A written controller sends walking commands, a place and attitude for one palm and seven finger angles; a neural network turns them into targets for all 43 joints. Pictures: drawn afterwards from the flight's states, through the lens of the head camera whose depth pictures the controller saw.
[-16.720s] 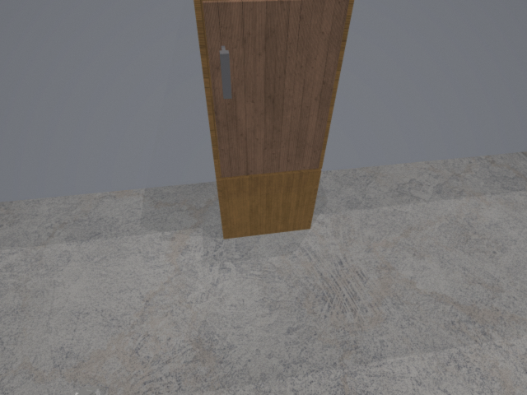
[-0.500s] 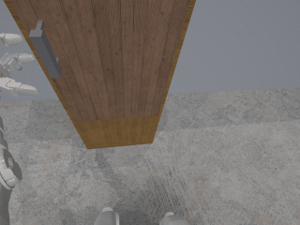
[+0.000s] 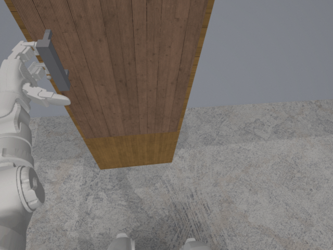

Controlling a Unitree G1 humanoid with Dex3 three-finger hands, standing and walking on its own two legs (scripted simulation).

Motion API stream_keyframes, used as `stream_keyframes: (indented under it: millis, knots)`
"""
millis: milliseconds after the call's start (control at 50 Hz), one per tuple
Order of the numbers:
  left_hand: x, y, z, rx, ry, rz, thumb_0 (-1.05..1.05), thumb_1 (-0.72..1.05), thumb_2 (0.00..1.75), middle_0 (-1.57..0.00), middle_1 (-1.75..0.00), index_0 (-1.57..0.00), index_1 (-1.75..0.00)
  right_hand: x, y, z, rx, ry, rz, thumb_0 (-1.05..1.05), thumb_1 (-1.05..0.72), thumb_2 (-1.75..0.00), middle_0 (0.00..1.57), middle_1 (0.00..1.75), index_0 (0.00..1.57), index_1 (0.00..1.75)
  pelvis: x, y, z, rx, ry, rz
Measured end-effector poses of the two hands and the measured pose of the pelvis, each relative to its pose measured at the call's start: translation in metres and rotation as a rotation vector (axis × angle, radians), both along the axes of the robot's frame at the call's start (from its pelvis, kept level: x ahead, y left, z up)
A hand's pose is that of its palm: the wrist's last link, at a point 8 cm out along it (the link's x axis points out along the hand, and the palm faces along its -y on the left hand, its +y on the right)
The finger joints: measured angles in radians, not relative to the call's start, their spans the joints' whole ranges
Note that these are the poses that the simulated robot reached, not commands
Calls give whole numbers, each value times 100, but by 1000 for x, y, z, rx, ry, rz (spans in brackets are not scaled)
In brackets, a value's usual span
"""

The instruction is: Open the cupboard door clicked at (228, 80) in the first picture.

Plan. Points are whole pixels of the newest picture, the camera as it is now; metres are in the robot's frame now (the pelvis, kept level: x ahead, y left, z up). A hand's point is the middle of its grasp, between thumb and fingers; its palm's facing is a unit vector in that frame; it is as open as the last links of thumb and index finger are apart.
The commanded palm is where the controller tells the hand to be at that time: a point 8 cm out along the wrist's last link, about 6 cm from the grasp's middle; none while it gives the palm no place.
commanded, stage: slide the fingers in behind the handle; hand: left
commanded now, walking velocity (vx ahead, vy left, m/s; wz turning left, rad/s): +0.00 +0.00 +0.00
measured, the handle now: (56, 61) +0.53 +0.24 +0.12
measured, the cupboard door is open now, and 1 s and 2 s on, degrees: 0 1 1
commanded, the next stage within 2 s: close the thumb around the handle in 0.92 s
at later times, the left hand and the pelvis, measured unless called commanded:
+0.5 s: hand (63, 77) +0.48 +0.21 +0.13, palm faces +0.06 -1.00 +0.01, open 14.0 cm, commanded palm +0.45 +0.25 +0.12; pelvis +0.00 -0.01 +0.00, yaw +0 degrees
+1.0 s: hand (63, 78) +0.48 +0.21 +0.12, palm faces +0.06 -1.00 +0.01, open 14.0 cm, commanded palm +0.45 +0.26 +0.12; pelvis +0.00 -0.01 +0.00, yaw +1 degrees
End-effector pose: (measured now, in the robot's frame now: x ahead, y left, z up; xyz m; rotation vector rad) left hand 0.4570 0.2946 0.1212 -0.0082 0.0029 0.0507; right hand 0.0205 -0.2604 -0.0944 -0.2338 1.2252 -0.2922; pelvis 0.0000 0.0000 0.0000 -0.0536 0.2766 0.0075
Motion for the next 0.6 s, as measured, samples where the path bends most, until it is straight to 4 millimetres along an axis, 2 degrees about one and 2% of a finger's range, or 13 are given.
stream_keyframes:
  millis: [180, 400, 600]
  knots:
    - [-2, -13, -1, -6, 6, 0, -1, -50, 30, -30, -120, -30, -120, -4, -7, 0, 1, 11, -11, 1, -91, -89, 20, 30, 20, 30, 2, -4, 1, 4, -11, 2]
    - [-3, -31, 4, -1, -24, -8, -1, -50, 30, -30, -120, -30, -120, 1, -13, 0, 2, -6, -8, 1, -91, -89, 20, 30, 20, 30, 2, -8, 2, 9, -21, 3]
    - [-6, -33, 3, 4, -7, 27, -1, -50, 30, -29, -120, -29, -120, 8, -11, -2, 17, -26, 10, 0, -91, -89, 20, 30, 20, 30, 0, -10, 2, 12, -26, 10]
